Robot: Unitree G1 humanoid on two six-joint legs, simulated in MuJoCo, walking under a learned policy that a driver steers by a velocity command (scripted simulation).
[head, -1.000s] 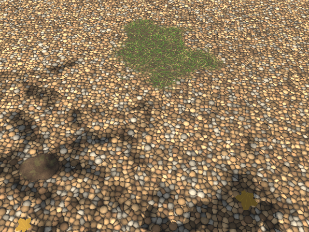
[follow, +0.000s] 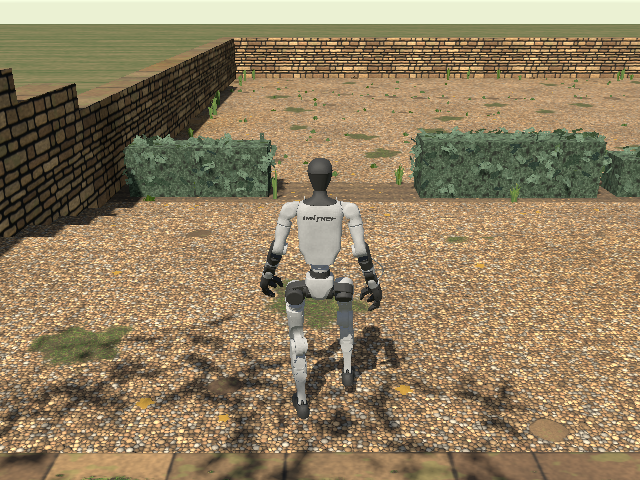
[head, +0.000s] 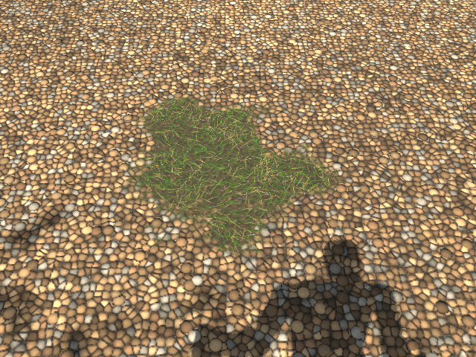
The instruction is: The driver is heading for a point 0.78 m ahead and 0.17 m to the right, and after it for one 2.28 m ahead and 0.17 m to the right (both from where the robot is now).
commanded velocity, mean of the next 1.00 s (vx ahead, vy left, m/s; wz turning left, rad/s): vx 0.05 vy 0.00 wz -0.37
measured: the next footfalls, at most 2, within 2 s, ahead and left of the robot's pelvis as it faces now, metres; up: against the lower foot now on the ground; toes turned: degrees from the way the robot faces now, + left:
right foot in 0.14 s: +0.21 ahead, -0.12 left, +0.00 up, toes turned -7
left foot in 0.62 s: +0.22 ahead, +0.11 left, +0.00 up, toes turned -22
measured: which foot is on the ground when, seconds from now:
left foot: down 0.00-0.16, up 0.18-0.60, down 0.62-1.00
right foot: up 0.00-0.12, down 0.14-0.64, up 0.66-0.92, down 0.94-1.00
